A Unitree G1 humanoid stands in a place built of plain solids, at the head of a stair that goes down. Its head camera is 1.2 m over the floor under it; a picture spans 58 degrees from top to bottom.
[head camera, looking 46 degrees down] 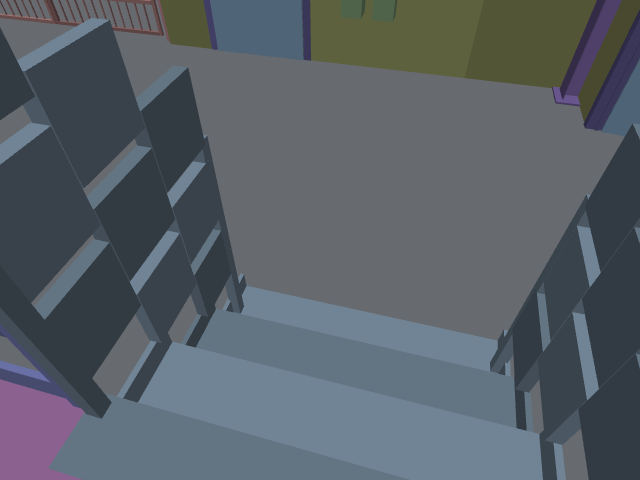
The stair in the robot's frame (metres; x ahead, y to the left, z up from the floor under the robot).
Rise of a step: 0.20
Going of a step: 0.30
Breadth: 1.32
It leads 15 degrees to the right of straight ahead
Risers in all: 4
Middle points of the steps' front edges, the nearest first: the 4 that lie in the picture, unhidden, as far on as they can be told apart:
0.38 0.00 0.00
0.67 -0.07 -0.20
0.96 -0.15 -0.41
1.25 -0.23 -0.61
